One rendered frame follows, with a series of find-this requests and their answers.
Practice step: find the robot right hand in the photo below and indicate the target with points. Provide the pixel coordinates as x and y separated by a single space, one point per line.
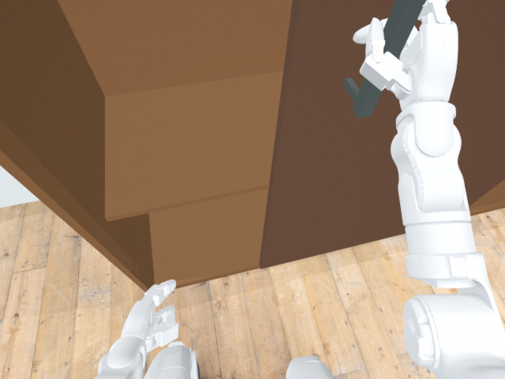
430 56

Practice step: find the left robot forearm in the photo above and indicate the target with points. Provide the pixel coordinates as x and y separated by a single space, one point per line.
126 359

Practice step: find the left robot thigh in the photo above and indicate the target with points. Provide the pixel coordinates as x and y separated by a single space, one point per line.
177 362

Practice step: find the right robot upper arm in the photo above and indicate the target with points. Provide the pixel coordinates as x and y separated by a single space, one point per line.
456 336

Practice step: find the robot left shin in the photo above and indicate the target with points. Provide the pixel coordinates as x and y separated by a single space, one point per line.
175 343

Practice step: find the robot left hand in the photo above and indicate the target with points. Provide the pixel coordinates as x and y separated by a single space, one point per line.
155 329

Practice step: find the right robot forearm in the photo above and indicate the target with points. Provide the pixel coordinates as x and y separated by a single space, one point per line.
434 204

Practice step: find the handle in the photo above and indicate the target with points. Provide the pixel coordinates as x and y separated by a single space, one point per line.
402 18

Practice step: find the wardrobe door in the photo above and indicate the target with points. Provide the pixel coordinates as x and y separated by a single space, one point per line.
496 194
333 182

